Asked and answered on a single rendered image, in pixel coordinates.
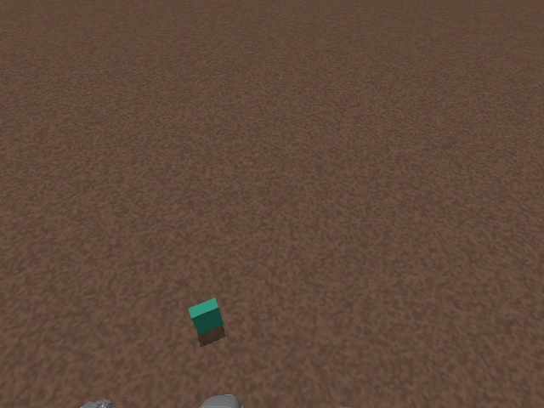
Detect carton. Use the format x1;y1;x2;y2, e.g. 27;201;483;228
189;298;224;335

